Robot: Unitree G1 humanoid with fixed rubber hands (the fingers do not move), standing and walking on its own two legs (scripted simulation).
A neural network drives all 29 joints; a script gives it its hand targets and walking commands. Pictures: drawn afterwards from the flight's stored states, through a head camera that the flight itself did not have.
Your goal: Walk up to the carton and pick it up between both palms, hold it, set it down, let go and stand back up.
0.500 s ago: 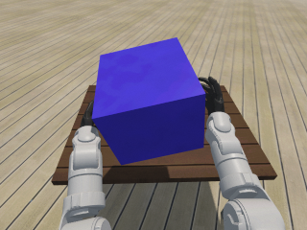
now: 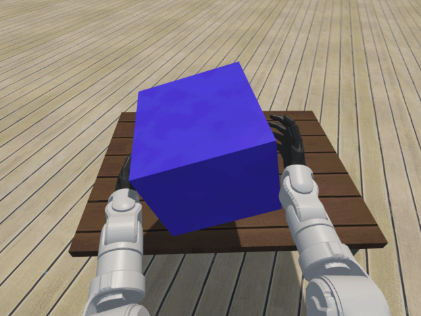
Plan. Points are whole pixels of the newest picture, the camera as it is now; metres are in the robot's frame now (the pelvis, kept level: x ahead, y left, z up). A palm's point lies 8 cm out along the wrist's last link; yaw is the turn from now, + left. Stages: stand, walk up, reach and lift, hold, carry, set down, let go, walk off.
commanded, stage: set down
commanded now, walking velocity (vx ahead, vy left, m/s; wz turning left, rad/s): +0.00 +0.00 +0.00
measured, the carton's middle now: (206, 147) +0.45 +0.02 +0.09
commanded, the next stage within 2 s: none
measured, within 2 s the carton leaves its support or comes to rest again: neither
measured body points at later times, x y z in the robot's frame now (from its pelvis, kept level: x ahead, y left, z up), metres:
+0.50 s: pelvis +0.01 +0.00 +0.00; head +0.00 +0.02 +0.45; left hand +0.37 +0.18 +0.04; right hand +0.40 -0.14 +0.11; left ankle +0.02 +0.13 -0.75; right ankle -0.02 -0.11 -0.75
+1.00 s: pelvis +0.01 +0.00 +0.00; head +0.04 +0.01 +0.45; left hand +0.38 +0.18 +0.00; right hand +0.41 -0.14 +0.07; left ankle +0.02 +0.13 -0.75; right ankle -0.02 -0.11 -0.75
